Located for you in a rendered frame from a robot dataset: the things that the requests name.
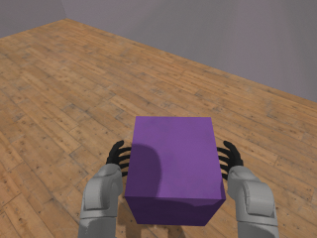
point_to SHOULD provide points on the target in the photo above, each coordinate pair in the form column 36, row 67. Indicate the robot left forearm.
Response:
column 99, row 205

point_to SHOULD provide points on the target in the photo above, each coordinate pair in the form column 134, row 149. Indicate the carton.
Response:
column 174, row 174

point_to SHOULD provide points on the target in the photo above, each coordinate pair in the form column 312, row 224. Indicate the robot left hand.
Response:
column 115, row 153

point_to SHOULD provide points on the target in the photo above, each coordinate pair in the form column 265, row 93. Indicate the robot right forearm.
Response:
column 254, row 203

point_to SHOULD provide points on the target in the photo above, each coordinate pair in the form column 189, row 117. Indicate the robot right hand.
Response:
column 233, row 160

